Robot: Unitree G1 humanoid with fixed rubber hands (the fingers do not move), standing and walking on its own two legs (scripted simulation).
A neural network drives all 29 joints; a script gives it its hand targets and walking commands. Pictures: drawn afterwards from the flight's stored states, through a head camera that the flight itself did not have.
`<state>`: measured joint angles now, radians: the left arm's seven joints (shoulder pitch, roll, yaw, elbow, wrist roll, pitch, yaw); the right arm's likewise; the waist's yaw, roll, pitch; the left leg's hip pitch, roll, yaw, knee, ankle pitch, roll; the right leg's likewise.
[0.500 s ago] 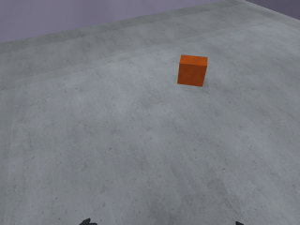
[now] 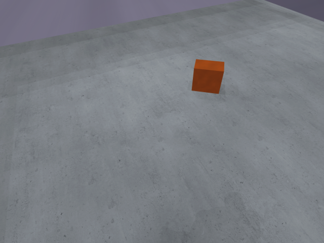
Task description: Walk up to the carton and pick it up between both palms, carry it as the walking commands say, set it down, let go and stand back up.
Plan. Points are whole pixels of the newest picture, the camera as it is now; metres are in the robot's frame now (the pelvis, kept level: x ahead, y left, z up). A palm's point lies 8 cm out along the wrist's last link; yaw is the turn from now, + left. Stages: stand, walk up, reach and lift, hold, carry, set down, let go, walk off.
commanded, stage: stand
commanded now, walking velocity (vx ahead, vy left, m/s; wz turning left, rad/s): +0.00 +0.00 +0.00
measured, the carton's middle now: (207, 76) +1.68 -0.36 -0.64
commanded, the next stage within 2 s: walk up in 0.68 s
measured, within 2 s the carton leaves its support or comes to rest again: neither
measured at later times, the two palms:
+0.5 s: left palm out of the picture +0.01 +0.23 -0.13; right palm out of the picture +0.01 -0.23 -0.13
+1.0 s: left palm out of the picture +0.05 +0.21 -0.13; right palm out of the picture -0.04 -0.26 -0.13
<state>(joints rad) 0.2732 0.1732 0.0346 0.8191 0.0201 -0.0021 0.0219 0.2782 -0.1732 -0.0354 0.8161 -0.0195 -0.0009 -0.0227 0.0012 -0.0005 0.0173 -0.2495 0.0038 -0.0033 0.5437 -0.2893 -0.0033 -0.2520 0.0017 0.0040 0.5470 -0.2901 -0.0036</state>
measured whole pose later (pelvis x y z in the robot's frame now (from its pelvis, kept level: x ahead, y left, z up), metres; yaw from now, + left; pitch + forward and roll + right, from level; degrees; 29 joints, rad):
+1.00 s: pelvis +0.00 -0.02 +0.01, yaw -3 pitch +1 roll +0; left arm 0.26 0.18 0.06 1.01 0.03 0.01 -0.03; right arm 0.33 -0.18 -0.07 1.10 -0.03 -0.03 -0.05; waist -0.02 0.01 -0.01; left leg -0.19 0.08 0.06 0.41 -0.23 -0.04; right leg -0.44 -0.04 -0.05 0.94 -0.33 0.00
